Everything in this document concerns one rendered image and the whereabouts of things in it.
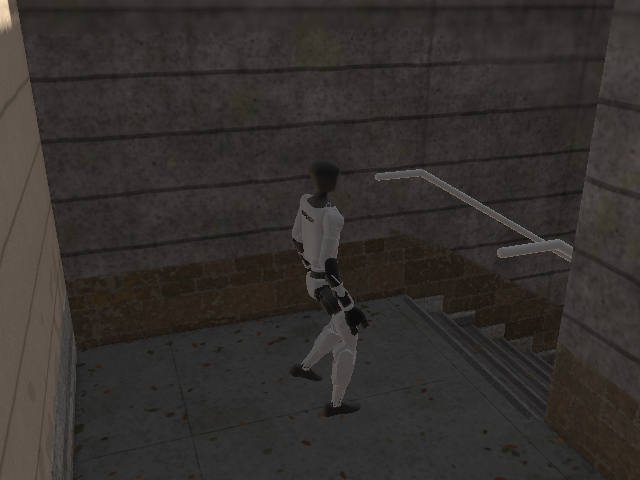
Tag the stairs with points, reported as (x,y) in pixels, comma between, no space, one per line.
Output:
(526,374)

